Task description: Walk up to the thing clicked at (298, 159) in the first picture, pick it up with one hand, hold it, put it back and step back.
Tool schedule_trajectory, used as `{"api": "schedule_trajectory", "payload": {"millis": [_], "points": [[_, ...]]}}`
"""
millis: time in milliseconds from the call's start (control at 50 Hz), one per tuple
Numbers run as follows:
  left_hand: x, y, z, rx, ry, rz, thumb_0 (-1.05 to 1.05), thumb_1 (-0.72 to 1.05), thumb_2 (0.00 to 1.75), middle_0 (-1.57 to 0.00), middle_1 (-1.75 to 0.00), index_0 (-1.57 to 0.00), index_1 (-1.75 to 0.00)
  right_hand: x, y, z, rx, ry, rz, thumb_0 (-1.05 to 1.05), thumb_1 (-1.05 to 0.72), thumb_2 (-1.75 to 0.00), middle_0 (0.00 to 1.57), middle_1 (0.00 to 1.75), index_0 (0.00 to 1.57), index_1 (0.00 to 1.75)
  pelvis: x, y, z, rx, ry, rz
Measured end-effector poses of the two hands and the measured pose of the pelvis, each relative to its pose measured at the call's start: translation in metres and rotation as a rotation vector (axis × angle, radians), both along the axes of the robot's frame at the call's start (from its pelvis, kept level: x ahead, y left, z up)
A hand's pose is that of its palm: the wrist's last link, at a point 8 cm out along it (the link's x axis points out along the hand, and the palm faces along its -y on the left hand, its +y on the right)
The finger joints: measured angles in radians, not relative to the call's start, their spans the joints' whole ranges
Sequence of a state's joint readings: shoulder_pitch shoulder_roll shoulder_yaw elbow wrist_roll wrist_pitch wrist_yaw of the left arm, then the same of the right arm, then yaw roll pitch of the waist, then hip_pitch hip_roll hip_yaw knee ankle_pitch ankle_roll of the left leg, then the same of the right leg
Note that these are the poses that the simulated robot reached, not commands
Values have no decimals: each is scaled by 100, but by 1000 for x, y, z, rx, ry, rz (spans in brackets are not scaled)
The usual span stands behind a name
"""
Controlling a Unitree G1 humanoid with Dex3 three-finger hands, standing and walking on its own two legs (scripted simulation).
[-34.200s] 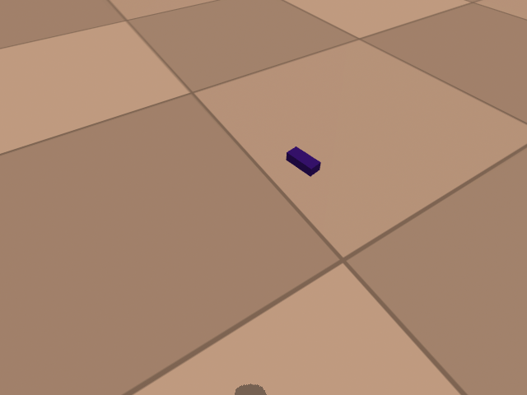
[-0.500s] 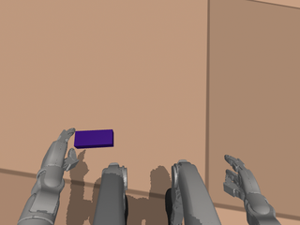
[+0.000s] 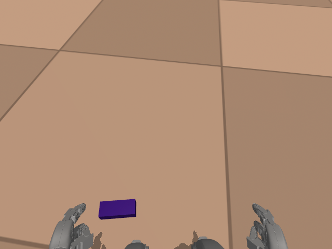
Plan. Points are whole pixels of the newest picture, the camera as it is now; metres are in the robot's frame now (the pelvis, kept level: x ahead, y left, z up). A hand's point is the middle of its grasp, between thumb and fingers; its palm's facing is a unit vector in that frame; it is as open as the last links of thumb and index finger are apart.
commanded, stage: home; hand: left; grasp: from above
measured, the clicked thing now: (118, 209) +0.42 +0.24 -0.67
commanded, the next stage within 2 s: none
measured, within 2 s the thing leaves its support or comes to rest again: neither
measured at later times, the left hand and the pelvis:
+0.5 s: hand (89, 246) +0.17 +0.18 -0.03, palm faces +0.07 -0.98 -0.20, open 7.4 cm; pelvis +0.01 -0.01 +0.02, yaw +1 degrees
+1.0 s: hand (88, 247) +0.16 +0.18 -0.03, palm faces +0.05 -0.98 -0.20, open 7.4 cm; pelvis +0.00 +0.00 +0.02, yaw +0 degrees
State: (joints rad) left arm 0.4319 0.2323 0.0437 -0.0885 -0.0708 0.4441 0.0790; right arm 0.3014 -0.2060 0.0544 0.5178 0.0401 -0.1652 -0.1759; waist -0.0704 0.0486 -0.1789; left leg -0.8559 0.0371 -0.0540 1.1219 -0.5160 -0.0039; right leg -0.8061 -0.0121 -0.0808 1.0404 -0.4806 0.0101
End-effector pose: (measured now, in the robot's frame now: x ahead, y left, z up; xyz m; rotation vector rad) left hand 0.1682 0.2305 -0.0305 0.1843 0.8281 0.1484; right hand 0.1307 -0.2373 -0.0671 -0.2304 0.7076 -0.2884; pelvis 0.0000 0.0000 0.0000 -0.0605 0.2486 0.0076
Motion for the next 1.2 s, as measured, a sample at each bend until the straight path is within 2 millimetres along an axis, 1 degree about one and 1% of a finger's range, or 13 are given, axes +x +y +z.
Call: {"api": "schedule_trajectory", "payload": {"millis": [80,160,260,360,480,700,820,1020,1200], "points": [[-6,-1,21,-2,-14,-2,1,91,90,-20,-30,-20,-30,9,-4,17,-12,-50,-2,1,-90,-90,21,30,20,30,8,0,12,3,-32,2],[-12,-1,31,-5,-15,0,1,91,90,-20,-30,-20,-30,22,-4,28,-17,-96,17,1,-90,-90,20,30,20,30,11,0,17,7,-55,6],[-17,-2,29,-15,-1,7,1,91,90,-20,-30,-20,-30,37,-3,35,-21,-138,54,1,-90,-90,20,30,20,30,12,-2,19,11,-69,12],[-20,-3,25,-23,9,12,1,91,90,-20,-30,-20,-30,44,-1,37,-23,-149,80,1,-90,-90,21,30,20,30,11,-4,19,13,-76,14],[-19,-5,26,-22,1,9,2,91,90,-20,-30,-20,-29,41,0,34,-20,-132,85,1,-90,-90,21,30,20,30,11,-5,20,14,-81,15],[-17,-5,28,-14,-3,-2,1,91,90,-20,-30,-20,-30,26,-3,28,-18,-96,59,1,-90,-90,21,30,20,30,9,-4,20,14,-90,10],[-18,-4,28,-17,-2,-7,1,91,90,-20,-30,-20,-30,21,-4,28,-20,-96,51,1,-90,-90,21,30,20,30,7,-3,20,14,-92,7],[-21,-4,26,-18,1,-8,1,91,90,-20,-30,-20,-30,22,-4,29,-20,-110,53,1,-90,-90,21,30,20,30,4,-3,20,14,-90,5],[-20,-4,26,-15,3,-9,1,91,90,-20,-30,-20,-30,25,-3,29,-17,-116,55,1,-90,-90,21,30,20,30,7,-3,19,15,-87,4]]}}
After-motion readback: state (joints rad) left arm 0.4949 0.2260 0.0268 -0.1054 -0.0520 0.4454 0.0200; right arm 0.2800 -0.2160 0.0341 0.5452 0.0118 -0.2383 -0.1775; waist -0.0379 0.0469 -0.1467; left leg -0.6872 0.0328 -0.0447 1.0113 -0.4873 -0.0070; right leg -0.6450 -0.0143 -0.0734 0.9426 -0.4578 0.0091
